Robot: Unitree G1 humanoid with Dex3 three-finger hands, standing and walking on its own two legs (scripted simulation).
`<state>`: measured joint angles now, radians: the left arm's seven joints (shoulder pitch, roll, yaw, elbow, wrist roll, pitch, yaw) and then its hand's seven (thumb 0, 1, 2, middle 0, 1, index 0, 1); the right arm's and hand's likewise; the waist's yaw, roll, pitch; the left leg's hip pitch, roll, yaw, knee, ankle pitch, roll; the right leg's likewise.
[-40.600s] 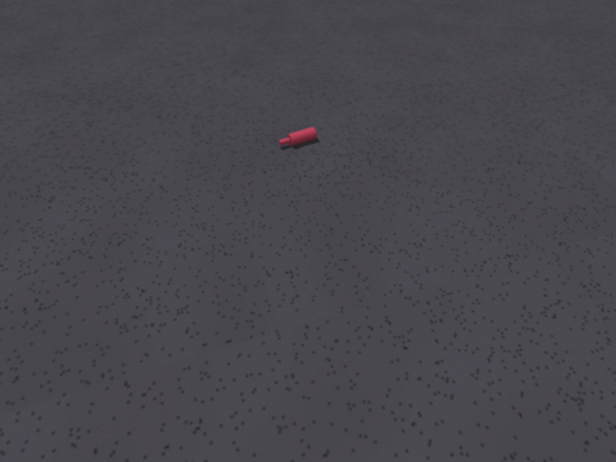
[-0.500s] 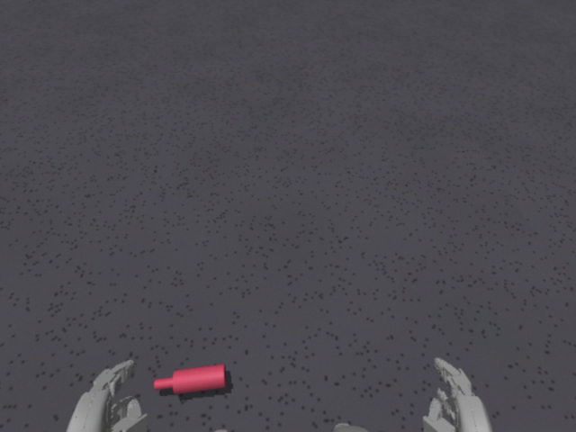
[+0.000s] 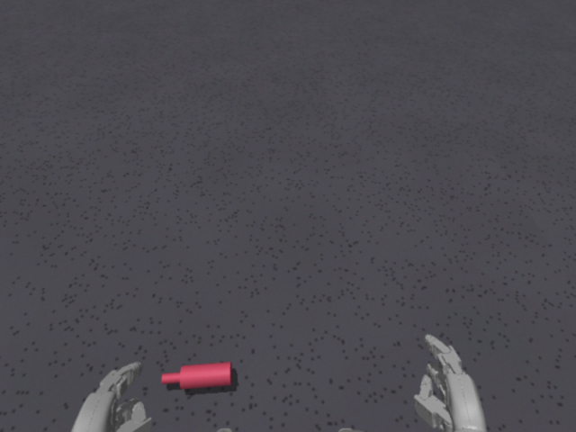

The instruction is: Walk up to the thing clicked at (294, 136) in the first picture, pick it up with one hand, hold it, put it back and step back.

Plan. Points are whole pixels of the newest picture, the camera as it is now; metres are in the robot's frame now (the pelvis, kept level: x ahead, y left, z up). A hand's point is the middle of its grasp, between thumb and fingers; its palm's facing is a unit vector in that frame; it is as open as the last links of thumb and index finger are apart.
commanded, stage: home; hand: left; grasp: from above
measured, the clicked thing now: (197, 376) +0.41 +0.24 -0.68
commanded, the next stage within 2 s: stand in 1.54 s
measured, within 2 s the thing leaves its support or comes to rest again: neither
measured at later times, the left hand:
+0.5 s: hand (147, 422) +0.17 +0.18 -0.04, palm faces +0.04 -0.98 -0.19, open 7.5 cm
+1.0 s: hand (151, 414) +0.18 +0.17 -0.04, palm faces +0.04 -0.98 -0.19, open 7.4 cm
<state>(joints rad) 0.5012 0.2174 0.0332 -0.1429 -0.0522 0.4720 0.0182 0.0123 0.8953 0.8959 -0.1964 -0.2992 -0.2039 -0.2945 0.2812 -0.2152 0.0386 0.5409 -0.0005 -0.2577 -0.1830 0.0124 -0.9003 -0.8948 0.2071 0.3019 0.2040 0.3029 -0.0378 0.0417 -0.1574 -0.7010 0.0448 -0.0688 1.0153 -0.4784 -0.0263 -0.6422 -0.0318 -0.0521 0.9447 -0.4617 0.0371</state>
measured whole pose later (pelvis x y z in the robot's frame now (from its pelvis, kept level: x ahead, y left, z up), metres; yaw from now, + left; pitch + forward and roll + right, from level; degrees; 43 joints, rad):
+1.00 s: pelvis +0.01 +0.00 +0.00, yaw +0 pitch +10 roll -3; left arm 0.50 0.22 0.03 -0.14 -0.06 0.47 0.02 0.01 0.90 0.90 -0.20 -0.30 -0.20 -0.29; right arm 0.29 -0.22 0.03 0.56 0.00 -0.25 -0.19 0.01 -0.90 -0.89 0.21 0.30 0.20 0.30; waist -0.04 0.04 -0.17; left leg -0.70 0.05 -0.06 1.01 -0.50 -0.03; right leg -0.64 -0.03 -0.05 0.94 -0.48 0.04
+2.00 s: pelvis +0.00 +0.01 +0.03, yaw -1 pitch -1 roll -1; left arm 0.26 0.30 0.05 0.79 0.04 0.05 0.03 0.01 0.90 0.90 -0.20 -0.30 -0.21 -0.30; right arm 0.21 -0.30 -0.05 0.90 -0.06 -0.02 -0.01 0.01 -0.90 -0.89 0.21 0.30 0.20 0.30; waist 0.02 -0.01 0.04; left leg -0.36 0.01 -0.01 0.75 -0.37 0.00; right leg -0.34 -0.06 -0.01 0.73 -0.37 0.05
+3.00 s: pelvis +0.00 -0.01 +0.07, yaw -1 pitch -4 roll +0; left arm 0.13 0.30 0.03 1.15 0.02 0.00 0.02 0.01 0.90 0.90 -0.20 -0.30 -0.21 -0.30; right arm 0.14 -0.32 -0.01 1.14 -0.02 0.00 -0.01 0.00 -0.91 -0.89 0.20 0.30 0.20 0.30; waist 0.00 0.02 0.07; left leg -0.11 0.04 -0.02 0.36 -0.18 -0.03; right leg -0.09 -0.04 -0.03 0.35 -0.19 0.03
